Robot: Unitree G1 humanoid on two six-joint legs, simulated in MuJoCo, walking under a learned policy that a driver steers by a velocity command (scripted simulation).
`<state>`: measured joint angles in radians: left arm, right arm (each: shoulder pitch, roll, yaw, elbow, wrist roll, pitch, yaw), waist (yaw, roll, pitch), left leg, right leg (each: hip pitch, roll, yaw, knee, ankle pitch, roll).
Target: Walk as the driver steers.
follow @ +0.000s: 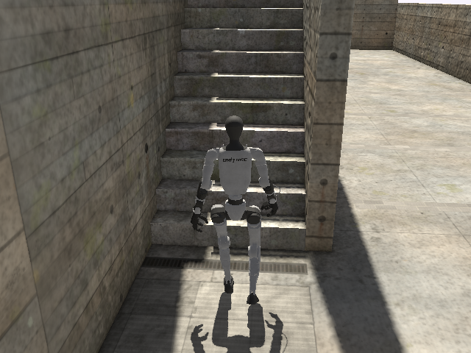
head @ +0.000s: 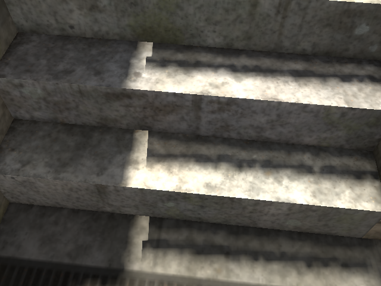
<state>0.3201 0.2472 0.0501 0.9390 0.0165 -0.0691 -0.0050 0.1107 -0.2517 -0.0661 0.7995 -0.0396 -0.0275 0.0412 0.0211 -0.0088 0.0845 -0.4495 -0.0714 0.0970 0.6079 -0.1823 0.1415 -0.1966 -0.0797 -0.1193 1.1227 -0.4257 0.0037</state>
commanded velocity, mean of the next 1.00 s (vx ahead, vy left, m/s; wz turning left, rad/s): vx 0.43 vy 0.00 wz -0.19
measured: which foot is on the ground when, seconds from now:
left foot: down 0.00-0.50, up 0.52-0.94, down 0.96-1.00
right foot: up 0.00-0.46, down 0.48-0.98, up 1.00-1.00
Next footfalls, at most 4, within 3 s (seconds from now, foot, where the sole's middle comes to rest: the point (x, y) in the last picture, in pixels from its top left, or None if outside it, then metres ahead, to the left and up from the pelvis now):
0.48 right None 0.40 -0.10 -0.76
0.96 left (190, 262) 0.50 0.03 -0.76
1.48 right None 0.36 -0.18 -0.76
1.88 left None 0.29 0.05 -0.76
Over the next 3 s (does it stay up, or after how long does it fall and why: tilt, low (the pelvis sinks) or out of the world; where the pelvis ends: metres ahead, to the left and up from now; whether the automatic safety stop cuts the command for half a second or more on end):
stays up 0.35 -0.07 0.02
